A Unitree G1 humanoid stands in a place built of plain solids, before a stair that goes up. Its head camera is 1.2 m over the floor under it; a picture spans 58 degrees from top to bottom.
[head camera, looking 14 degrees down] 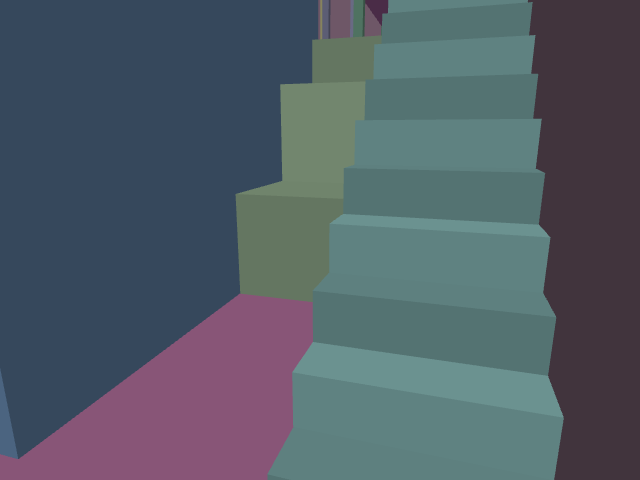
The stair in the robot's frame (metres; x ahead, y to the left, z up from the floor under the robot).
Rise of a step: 0.21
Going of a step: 0.23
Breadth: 0.82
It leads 17 degrees to the right of straight ahead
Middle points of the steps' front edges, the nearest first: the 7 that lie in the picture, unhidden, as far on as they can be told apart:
1.18 -0.30 0.42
1.40 -0.36 0.63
1.61 -0.43 0.84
1.83 -0.49 1.05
2.04 -0.56 1.26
2.26 -0.63 1.46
2.47 -0.69 1.67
